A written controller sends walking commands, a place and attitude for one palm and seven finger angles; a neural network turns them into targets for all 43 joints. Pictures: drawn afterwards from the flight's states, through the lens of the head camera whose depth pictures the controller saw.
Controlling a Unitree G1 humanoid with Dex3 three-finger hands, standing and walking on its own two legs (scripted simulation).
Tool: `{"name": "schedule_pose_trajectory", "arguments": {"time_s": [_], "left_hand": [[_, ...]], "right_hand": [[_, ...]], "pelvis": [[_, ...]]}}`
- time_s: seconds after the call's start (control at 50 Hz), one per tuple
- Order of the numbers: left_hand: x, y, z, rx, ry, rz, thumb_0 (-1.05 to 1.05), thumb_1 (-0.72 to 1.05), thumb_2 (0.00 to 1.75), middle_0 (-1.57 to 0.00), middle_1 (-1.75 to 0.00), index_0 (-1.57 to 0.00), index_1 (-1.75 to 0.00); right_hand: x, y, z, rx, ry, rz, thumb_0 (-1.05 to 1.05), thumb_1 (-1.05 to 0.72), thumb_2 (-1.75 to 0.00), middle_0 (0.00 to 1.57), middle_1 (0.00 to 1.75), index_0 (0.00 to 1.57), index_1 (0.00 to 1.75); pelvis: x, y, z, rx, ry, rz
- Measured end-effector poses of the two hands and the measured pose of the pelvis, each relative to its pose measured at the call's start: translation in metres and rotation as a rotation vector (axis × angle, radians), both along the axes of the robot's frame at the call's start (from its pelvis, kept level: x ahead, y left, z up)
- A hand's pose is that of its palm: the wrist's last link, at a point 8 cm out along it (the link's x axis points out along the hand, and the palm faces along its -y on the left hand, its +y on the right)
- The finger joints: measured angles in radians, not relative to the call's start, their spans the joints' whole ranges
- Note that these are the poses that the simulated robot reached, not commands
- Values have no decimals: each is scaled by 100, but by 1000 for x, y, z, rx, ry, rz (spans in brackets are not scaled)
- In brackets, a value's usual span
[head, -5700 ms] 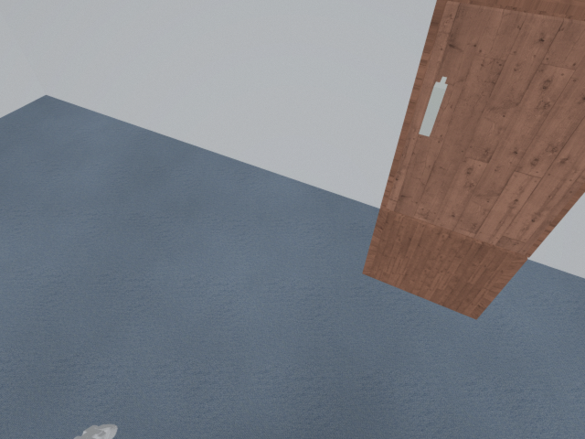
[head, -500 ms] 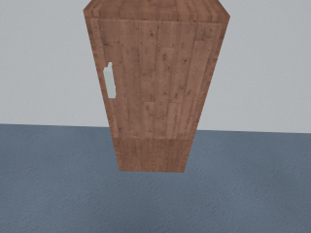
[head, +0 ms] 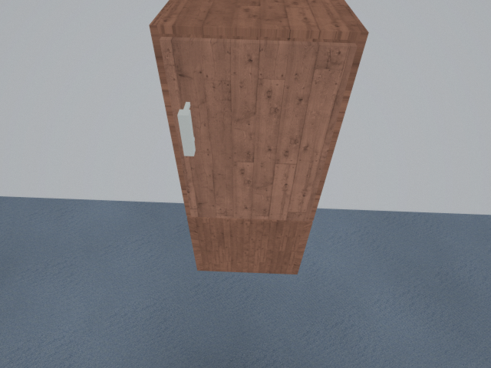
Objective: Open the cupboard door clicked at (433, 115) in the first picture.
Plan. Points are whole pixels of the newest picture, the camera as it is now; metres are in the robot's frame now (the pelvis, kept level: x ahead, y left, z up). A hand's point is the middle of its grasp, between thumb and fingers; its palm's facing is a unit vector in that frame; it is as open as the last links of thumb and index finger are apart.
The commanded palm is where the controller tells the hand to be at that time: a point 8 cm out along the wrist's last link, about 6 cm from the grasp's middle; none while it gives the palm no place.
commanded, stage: shuffle to correct the standing spot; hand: left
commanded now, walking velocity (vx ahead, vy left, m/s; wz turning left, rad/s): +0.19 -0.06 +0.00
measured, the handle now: (188, 128) +0.64 +0.19 +0.05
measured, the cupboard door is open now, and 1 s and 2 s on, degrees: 0 0 0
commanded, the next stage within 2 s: come to a stop and stand still in 0.44 s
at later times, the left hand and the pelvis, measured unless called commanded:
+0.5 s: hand out of the picture -0.02 +0.13 -0.18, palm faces +0.03 -0.99 -0.12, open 7.3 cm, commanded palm none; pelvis +0.07 -0.01 -0.01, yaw -3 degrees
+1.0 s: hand out of the picture +0.17 +0.14 -0.17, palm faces +0.07 -0.98 -0.21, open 7.2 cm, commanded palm none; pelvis +0.09 -0.04 -0.01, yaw +1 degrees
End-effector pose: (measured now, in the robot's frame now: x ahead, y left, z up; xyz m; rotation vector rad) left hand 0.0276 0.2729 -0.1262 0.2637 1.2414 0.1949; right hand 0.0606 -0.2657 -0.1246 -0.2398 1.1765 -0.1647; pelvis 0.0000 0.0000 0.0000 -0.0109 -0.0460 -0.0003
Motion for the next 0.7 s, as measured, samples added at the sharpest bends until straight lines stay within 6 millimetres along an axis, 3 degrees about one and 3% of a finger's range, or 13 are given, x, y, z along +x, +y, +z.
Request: {"name": "schedule_pose_trajectory", "arguments": {"time_s": [0.26, 0.34, 0.42, 0.48, 0.52, 0.64, 0.7], "left_hand": [[-72, -63, -22, -135, 238, 86, 0, 91, 90, -20, -30, -20, -30], [-78, -79, -24, -161, 273, 120, 0, 91, 90, -20, -30, -20, -30], [-75, -87, -29, -186, 303, 143, 0, 91, 90, -20, -30, -20, -30], [-61, -88, -31, -194, 330, 119, 0, 91, 90, -20, -30, -20, -30], [-41, -87, -28, -185, 329, 82, 0, 91, 90, -20, -30, -20, -30], [62, -87, -16, -125, 136, 3, 1, 91, 90, -20, -30, -20, -30], [100, -83, -15, -59, 33, 5, 2, 94, 90, -20, -30, -20, -30]], "right_hand": [[-61, 28, -25, 92, 216, -84, 1, -91, -90, 20, 30, 20, 30], [-64, 36, -29, 116, 257, -101, 1, -91, -90, 20, 30, 20, 30], [-48, 43, -31, 120, 252, -111, 1, -91, -90, 20, 30, 20, 30], [-33, 48, -31, 122, 208, -135, 1, -91, -90, 20, 30, 20, 30], [-28, 50, -30, 127, 185, -158, 1, -91, -90, 20, 30, 20, 30], [-33, 42, -27, 159, 245, -187, 1, -91, -90, 20, 30, 20, 30], [-32, 30, -38, 174, 301, -182, 1, -91, -90, 20, 30, 20, 30]], "pelvis": [[21, -9, -5, 4, 5, -6], [34, -12, -8, -2, 13, -4], [51, -10, -12, 0, 14, -6], [64, -8, -13, 16, 18, -32], [70, -11, -10, 20, 21, -52], [85, -30, -2, 22, 30, -47], [96, -44, -10, 39, 21, -34]]}}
